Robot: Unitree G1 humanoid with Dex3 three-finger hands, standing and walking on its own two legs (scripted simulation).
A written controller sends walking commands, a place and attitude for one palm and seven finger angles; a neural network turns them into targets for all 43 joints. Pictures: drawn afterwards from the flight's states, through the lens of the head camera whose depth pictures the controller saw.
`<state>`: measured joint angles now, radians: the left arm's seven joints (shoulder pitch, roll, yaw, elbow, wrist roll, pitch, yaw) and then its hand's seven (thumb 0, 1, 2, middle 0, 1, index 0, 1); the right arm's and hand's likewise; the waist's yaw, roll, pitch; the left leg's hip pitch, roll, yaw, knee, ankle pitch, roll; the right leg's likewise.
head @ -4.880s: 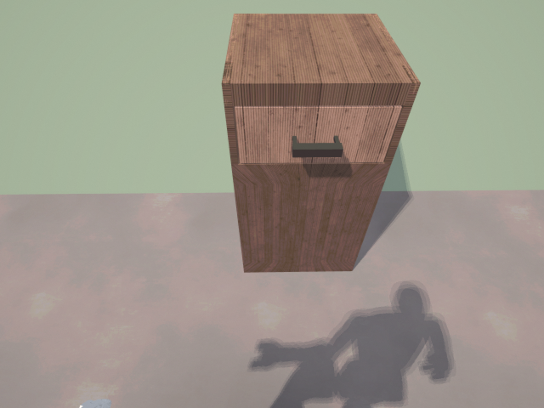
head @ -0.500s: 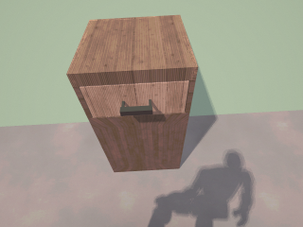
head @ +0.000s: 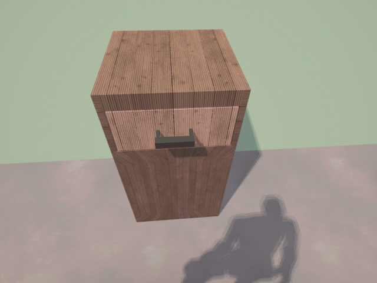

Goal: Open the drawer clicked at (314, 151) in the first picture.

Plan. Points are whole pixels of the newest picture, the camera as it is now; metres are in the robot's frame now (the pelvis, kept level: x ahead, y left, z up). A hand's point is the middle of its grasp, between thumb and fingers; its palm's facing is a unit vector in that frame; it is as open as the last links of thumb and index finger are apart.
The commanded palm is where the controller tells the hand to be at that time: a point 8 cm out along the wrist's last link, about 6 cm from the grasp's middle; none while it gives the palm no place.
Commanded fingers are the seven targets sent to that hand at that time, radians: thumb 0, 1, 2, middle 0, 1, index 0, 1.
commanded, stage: look again from close up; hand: left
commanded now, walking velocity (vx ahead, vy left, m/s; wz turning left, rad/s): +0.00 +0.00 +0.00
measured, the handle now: (174, 137) +0.56 +0.08 -0.07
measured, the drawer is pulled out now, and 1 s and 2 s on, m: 0.00 0.00 0.00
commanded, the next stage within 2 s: shuffle to correct the standing spot in 0.56 s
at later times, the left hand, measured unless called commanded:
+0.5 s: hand out of the picture +0.01 +0.18 -0.17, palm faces +0.01 -0.97 -0.23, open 7.4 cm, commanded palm none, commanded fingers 0.00 0.90 0.90 -0.20 -0.30 -0.20 -0.30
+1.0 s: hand out of the picture +0.01 +0.12 -0.19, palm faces +0.08 -0.98 -0.19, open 7.4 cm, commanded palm none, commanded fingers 0.00 0.90 0.90 -0.20 -0.30 -0.20 -0.30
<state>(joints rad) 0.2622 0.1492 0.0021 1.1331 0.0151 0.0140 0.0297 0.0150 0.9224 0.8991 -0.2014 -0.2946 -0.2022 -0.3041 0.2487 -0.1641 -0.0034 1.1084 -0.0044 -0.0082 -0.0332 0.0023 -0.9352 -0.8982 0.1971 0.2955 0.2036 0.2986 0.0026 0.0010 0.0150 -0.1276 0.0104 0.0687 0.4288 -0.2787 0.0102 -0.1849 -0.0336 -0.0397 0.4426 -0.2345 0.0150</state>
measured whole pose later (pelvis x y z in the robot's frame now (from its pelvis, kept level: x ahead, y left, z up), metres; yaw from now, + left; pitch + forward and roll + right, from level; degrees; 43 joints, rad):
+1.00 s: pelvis +0.04 -0.05 -0.01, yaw +4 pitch +1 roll +0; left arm 0.32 0.14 0.02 1.08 0.03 0.01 0.01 0.01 0.91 0.90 -0.20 -0.29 -0.20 -0.30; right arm 0.32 -0.14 -0.01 1.10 -0.02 -0.01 -0.04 0.00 -0.91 -0.90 0.20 0.30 0.20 0.30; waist -0.01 0.02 0.03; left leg -0.21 0.06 -0.01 0.59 -0.39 -0.03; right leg -0.24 0.00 -0.12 0.61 -0.39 -0.05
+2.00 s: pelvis +0.11 -0.20 +0.00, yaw +9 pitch +0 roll +1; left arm 0.27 0.17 0.03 1.01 0.03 0.01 0.03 0.01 0.91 0.90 -0.20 -0.30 -0.20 -0.30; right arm 0.17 -0.15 -0.03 0.99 -0.01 0.05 -0.01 0.00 -0.92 -0.90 0.20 0.30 0.20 0.30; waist 0.05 -0.02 0.06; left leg -0.34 0.00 0.02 0.82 -0.43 0.00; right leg -0.25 0.01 -0.15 0.50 -0.26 -0.11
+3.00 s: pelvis +0.11 -0.10 +0.00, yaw +6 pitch -1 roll +0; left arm 0.29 0.13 -0.01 1.11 0.01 0.00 0.03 0.01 0.91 0.90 -0.20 -0.29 -0.20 -0.30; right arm 0.30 -0.15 0.02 1.10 -0.01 -0.03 -0.04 0.00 -0.92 -0.90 0.20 0.30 0.20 0.30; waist 0.00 0.02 0.05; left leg -0.09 -0.02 0.06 0.45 -0.34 0.03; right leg -0.21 -0.07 -0.04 0.49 -0.26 0.04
